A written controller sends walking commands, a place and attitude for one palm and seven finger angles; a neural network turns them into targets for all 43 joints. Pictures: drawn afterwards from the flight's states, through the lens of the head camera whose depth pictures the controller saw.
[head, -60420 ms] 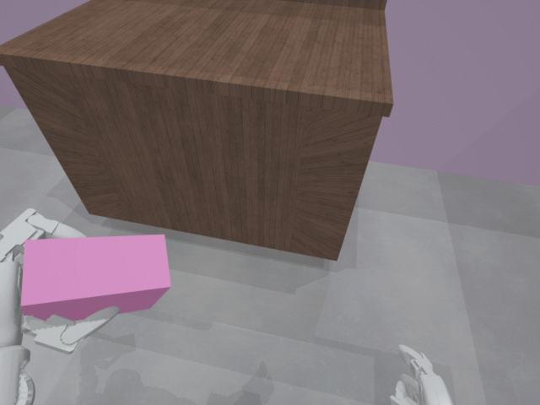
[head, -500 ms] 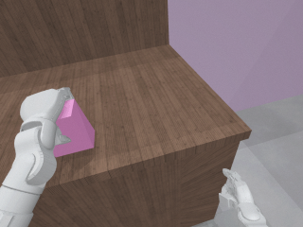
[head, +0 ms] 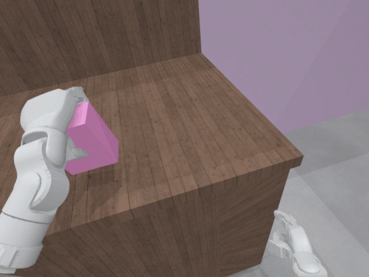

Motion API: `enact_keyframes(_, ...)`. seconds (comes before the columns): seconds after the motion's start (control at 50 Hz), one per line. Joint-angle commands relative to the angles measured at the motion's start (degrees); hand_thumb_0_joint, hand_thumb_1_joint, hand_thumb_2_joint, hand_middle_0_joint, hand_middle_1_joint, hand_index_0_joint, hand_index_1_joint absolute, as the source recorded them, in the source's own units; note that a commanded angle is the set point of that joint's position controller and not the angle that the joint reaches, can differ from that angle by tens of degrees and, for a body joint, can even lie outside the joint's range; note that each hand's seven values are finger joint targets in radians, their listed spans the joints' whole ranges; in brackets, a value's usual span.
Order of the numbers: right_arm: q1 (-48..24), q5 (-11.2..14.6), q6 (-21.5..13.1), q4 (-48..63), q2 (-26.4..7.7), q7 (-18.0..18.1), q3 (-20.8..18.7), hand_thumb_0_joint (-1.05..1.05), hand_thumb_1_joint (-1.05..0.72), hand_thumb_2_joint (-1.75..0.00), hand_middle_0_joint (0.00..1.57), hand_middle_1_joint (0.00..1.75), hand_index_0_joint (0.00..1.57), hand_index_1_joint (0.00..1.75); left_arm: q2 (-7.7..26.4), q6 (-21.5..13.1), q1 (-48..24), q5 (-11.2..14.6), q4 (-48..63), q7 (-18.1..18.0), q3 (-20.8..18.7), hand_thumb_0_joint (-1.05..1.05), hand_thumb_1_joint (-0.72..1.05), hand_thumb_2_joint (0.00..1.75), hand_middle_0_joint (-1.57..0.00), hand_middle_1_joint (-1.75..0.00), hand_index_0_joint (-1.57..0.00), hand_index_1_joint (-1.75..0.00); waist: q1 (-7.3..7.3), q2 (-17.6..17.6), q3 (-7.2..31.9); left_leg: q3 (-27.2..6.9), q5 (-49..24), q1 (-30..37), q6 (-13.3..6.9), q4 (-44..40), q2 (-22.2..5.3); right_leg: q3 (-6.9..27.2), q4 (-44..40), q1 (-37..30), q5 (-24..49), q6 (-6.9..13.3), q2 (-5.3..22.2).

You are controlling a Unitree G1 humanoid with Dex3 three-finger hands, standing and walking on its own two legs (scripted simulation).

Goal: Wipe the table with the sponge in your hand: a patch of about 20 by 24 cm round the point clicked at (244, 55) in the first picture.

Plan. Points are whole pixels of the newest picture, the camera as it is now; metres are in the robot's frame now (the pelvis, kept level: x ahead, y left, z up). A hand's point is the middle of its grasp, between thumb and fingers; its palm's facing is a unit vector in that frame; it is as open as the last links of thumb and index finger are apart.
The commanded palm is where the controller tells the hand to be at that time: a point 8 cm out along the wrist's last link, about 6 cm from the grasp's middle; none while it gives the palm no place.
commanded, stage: lift the sponge slowly off the table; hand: left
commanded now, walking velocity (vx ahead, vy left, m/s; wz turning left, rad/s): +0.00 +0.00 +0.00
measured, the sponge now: (85, 146) +0.30 +0.27 +0.17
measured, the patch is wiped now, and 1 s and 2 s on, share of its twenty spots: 1.00 1.00 1.00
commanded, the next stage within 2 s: bring the sponge back beside the body in 0.38 s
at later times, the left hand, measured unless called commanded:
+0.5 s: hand (73, 117) +0.30 +0.26 +0.25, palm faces +0.32 -0.10 -0.94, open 10.4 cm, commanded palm +0.24 +0.26 +0.32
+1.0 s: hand (58, 137) +0.26 +0.27 +0.24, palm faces +0.30 -0.10 -0.95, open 10.4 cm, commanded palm +0.20 +0.27 +0.31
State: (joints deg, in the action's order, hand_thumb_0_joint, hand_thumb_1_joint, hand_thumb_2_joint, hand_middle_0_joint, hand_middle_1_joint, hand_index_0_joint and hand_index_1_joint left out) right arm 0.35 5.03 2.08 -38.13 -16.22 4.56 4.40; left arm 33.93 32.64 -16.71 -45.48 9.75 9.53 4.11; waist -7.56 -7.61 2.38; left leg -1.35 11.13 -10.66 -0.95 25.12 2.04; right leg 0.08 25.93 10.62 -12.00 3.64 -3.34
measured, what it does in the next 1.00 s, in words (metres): stands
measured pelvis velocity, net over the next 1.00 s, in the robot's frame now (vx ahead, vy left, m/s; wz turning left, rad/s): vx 0.00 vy -0.01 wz -0.01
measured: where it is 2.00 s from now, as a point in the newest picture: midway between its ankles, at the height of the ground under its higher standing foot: outside the picture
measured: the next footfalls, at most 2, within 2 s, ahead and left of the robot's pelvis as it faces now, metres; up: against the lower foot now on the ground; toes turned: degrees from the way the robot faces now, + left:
none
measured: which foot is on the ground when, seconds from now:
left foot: down 0.00-1.00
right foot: down 0.00-1.00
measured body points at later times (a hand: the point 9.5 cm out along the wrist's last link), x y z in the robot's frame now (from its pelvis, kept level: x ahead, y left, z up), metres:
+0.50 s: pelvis +0.00 -0.01 +0.00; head -0.03 -0.07 +0.44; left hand +0.28 +0.26 +0.30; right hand +0.27 -0.19 -0.07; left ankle +0.03 +0.11 -0.74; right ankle +0.02 -0.08 -0.74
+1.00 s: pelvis +0.00 -0.01 +0.00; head -0.04 -0.07 +0.44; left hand +0.24 +0.27 +0.29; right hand +0.27 -0.20 -0.07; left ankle +0.03 +0.11 -0.74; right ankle +0.02 -0.08 -0.74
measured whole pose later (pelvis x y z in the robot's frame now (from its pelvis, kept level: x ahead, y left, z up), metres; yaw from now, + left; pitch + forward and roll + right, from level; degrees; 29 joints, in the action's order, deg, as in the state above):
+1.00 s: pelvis +0.00 -0.01 +0.00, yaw -1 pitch -4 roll +1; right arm -0.3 4.9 2.4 -36.5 -16.5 5.1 4.2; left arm 37.2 33.4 -9.4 -42.5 18.6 10.7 -0.1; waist -8.4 -8.0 2.3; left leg -1.2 12.3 -11.8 -0.4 27.9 1.4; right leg 0.3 28.4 11.8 -12.9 4.1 -4.1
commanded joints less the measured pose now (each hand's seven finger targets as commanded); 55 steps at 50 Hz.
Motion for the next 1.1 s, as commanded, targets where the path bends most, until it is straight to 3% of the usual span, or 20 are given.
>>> enact_keyframes(0.0, -15.6, 0.0, -3.7, 11.6, -4.0, 0.4, -1.7, 0.00, -0.90, -0.90, 0.20, 0.30, 0.20, 0.30, 14.7, -0.3, -24.4, -2.0, 10.2, -2.9, -8.8, 0.00, 0.10, 1.30, -1.20, -1.60, -1.20, -1.60, -0.37, 4.3, 12.4, -3.6, -6.9, 2.4, -0.8, -2.4, -0.3, 6.3, -4.9, -3.5, 3.7, 1.5, 3.2)
enact_keyframes(0.02, -15.0, -0.1, -3.4, 11.1, -4.5, 0.5, -1.9, 0.00, -0.90, -0.90, 0.20, 0.30, 0.20, 0.30, 16.0, -0.1, -24.2, -2.2, 8.5, -2.9, -9.9, 0.00, 0.10, 1.30, -1.20, -1.60, -1.20, -1.60, -0.43, 5.2, 12.1, -3.5, -6.3, 2.2, -0.9, -2.4, -0.3, 6.5, -5.2, -3.3, 3.2, 1.5, 3.1)
enact_keyframes(0.08, -16.0, 0.1, -3.7, 12.1, -4.0, 0.4, -1.7, 0.00, -0.90, -0.90, 0.20, 0.30, 0.20, 0.30, 15.6, -0.1, -26.7, -2.4, 12.7, -2.7, -9.0, 0.00, 0.10, 1.30, -1.20, -1.60, -1.20, -1.60, -0.75, 2.0, 14.4, -3.7, -8.0, 3.1, -0.8, -2.4, -0.1, 6.5, -4.3, -4.6, 5.1, 1.8, 3.2)
enact_keyframes(0.14, -15.3, 0.0, -3.1, 11.3, -4.4, 0.5, -1.8, 0.00, -0.90, -0.90, 0.20, 0.30, 0.20, 0.30, 16.9, 0.6, -25.8, -2.2, 9.5, -2.6, -10.2, 0.00, 0.10, 1.30, -1.20, -1.60, -1.20, -1.60, -0.52, 6.1, 13.6, -3.5, -7.8, 2.6, -0.9, -2.0, -0.2, 7.0, -4.8, -4.2, 5.4, 1.4, 3.4)
enact_keyframes(0.26, -16.4, 0.1, -2.6, 12.2, -4.2, 0.0, -1.6, 0.00, -0.90, -0.90, 0.20, 0.30, 0.20, 0.30, 17.2, 1.6, -26.2, -1.6, 13.0, -2.0, -10.7, 0.00, 0.10, 1.30, -1.20, -1.60, -1.20, -1.60, -0.94, 2.4, 14.8, -3.5, -9.8, 3.2, -0.8, -2.0, -0.1, 7.5, -4.1, -5.0, 7.9, 1.8, 3.1)
enact_keyframes(0.34, -15.9, 0.3, -1.9, 12.3, -4.0, -0.1, -1.3, 0.00, -0.90, -0.90, 0.20, 0.30, 0.20, 0.30, 14.7, 2.2, -24.9, -1.2, 10.5, -1.4, -8.6, 0.00, 0.10, 1.30, -1.20, -1.60, -1.20, -1.60, -0.39, 6.6, 12.7, -3.1, -8.2, 2.5, -0.9, -1.8, -0.5, 6.3, -4.7, -3.2, 6.4, 1.0, 3.4)
enact_keyframes(0.36, -15.9, 0.4, -2.0, 12.1, -4.2, -0.1, -1.3, 0.00, -0.90, -0.90, 0.20, 0.30, 0.20, 0.30, 15.1, 2.3, -25.4, -1.4, 10.3, -1.3, -9.0, 0.00, 0.10, 1.30, -1.20, -1.60, -1.20, -1.60, -0.10, 4.5, 12.8, -3.2, -7.5, 2.8, -0.8, -2.3, -0.6, 7.0, -5.0, -3.0, 5.1, 1.3, 3.1)
enact_keyframes(0.42, -15.6, 0.1, -1.5, 12.1, -4.3, 0.0, -1.4, 0.00, -0.90, -0.90, 0.20, 0.30, 0.20, 0.30, 16.6, 2.6, -24.3, -1.6, 9.0, -1.5, -10.2, 0.00, 0.10, 1.30, -1.20, -1.60, -1.20, -1.60, -0.54, 6.2, 12.8, -2.9, -7.7, 1.8, -0.8, -1.6, -0.5, 7.3, -4.6, -3.5, 5.7, 1.2, 3.5)
enact_keyframes(0.46, -16.2, 0.2, -1.6, 12.6, -4.3, -0.1, -1.4, 0.00, -0.90, -0.90, 0.20, 0.30, 0.20, 0.30, 17.6, 2.3, -26.0, -1.8, 12.4, -1.6, -10.7, 0.00, 0.10, 1.30, -1.20, -1.60, -1.20, -1.60, -0.63, 3.6, 15.2, -3.2, -8.1, 2.7, -0.8, -1.8, -0.3, 7.8, -4.3, -4.6, 6.0, 1.5, 3.3)
enact_keyframes(0.52, -15.8, 0.0, -1.4, 12.7, -4.3, -0.1, -1.5, 0.00, -0.90, -0.90, 0.20, 0.30, 0.20, 0.30, 18.0, 2.5, -22.7, -1.8, 11.6, -1.4, -11.5, 0.00, 0.10, 1.30, -1.20, -1.60, -1.20, -1.60, -1.03, 6.0, 14.7, -2.9, -9.2, 1.9, -0.9, -0.8, -0.2, 7.9, -3.8, -5.1, 7.5, 1.3, 3.6)
enact_keyframes(0.62, -16.0, 0.0, -1.4, 12.9, -4.2, 0.0, -1.5, 0.00, -0.90, -0.90, 0.20, 0.30, 0.20, 0.30, 18.4, 2.2, -19.8, -1.2, 12.5, -1.2, -12.3, 0.00, 0.10, 1.30, -1.20, -1.60, -1.20, -1.60, -1.14, 5.4, 12.7, -3.0, -8.0, 1.2, -0.9, -0.4, -0.3, 8.7, -4.1, -3.8, 5.3, 1.1, 3.8)
enact_keyframes(0.66, -16.4, 0.0, -1.7, 12.9, -4.5, 0.2, -1.6, 0.00, -0.90, -0.90, 0.20, 0.30, 0.20, 0.30, 19.8, 1.6, -20.7, -1.0, 14.1, -1.2, -13.3, 0.00, 0.10, 1.30, -1.20, -1.60, -1.20, -1.60, -0.87, 3.2, 12.7, -3.3, -6.3, 1.5, -0.8, -0.6, -0.3, 9.5, -4.6, -3.1, 2.7, 1.3, 3.7)
enact_keyframes(0.7, -16.0, -0.1, -2.2, 13.2, -4.2, 0.3, -1.6, 0.00, -0.90, -0.90, 0.20, 0.30, 0.20, 0.30, 18.8, 1.3, -18.5, -0.7, 13.6, -1.3, -12.9, 0.00, 0.10, 1.30, -1.20, -1.60, -1.20, -1.60, -1.20, 5.2, 12.9, -3.3, -6.8, 1.1, -0.9, 0.1, -0.2, 9.3, -4.2, -3.4, 3.1, 1.1, 4.1)
enact_keyframes(0.76, -16.5, 0.1, -2.5, 13.0, -4.4, 0.5, -1.7, 0.00, -0.90, -0.90, 0.20, 0.30, 0.20, 0.30, 19.1, 0.8, -19.1, -0.7, 15.1, -1.2, -13.1, 0.00, 0.10, 1.30, -1.20, -1.60, -1.20, -1.60, -0.71, 3.4, 11.8, -3.6, -5.5, 1.6, -0.8, -0.3, -0.3, 10.0, -4.9, -2.0, 1.0, 1.3, 3.7)
enact_keyframes(0.8, -15.9, -0.2, -3.1, 12.9, -4.2, 0.7, -1.8, 0.00, -0.90, -0.90, 0.20, 0.30, 0.20, 0.30, 19.2, 0.4, -17.4, -0.6, 14.4, -1.5, -13.5, 0.00, 0.10, 1.30, -1.20, -1.60, -1.20, -1.60, -1.02, 5.1, 12.1, -3.6, -5.8, 1.2, -0.8, 0.5, -0.3, 9.8, -4.5, -2.3, 1.2, 1.1, 4.2)
enact_keyframes(0.86, -16.9, -0.2, -3.1, 13.3, -4.4, 0.5, -1.9, 0.00, -0.90, -0.90, 0.20, 0.30, 0.20, 0.30, 20.5, 0.0, -15.0, -0.3, 18.5, -1.6, -15.4, 0.00, 0.10, 1.30, -1.20, -1.60, -1.20, -1.60, -1.43, 2.7, 13.3, -3.9, -6.6, 1.7, -0.8, 0.7, -0.2, 11.3, -4.2, -3.2, 2.5, 1.6, 3.9)
enact_keyframes(0.88, -16.4, -0.3, -3.2, 13.6, -4.0, 0.5, -1.8, 0.00, -0.90, -0.90, 0.20, 0.30, 0.20, 0.30, 19.6, -0.1, -14.4, 0.0, 19.2, -1.7, -14.9, 0.00, 0.10, 1.30, -1.20, -1.60, -1.20, -1.60, -1.70, 4.3, 13.5, -3.7, -7.0, 1.4, -0.8, 0.8, -0.2, 9.9, -3.7, -3.6, 2.7, 1.2, 4.3)
enact_keyframes(0.94, -16.3, -0.6, -3.0, 13.2, -4.0, 0.7, -1.8, 0.00, -0.90, -0.90, 0.20, 0.30, 0.20, 0.30, 19.7, -0.3, -12.0, 0.7, 18.6, -1.9, -15.5, 0.00, 0.10, 1.30, -1.20, -1.60, -1.20, -1.60, -1.54, 5.6, 10.4, -3.5, -5.6, 0.6, -0.7, 1.0, -0.5, 10.4, -4.8, -1.7, 0.7, 0.9, 4.5)
enact_keyframes(0.96, -16.8, -0.4, -3.2, 13.0, -4.3, 0.7, -1.9, 0.00, -0.90, -0.90, 0.20, 0.30, 0.20, 0.30, 20.7, -0.2, -12.1, 0.4, 18.6, -2.0, -16.6, 0.00, 0.10, 1.30, -1.20, -1.60, -1.20, -1.60, -1.34, 3.9, 10.3, -3.8, -4.9, 1.2, -0.6, 0.7, -0.5, 11.6, -5.3, -1.0, -0.7, 1.4, 3.8)
enact_keyframes(1.08, -16.6, -0.4, -3.5, 13.7, -3.6, 0.8, -1.6, 0.00, -0.90, -0.90, 0.20, 0.30, 0.20, 0.30, 19.0, -0.6, -9.5, 1.4, 22.4, -2.8, -16.3, 0.00, 0.10, 1.30, -1.20, -1.60, -1.20, -1.60, -1.87, 3.1, 11.1, -4.0, -4.9, 1.7, -0.5, 0.0, -0.7, 9.6, -4.6, -1.5, -0.8, 1.2, 3.8)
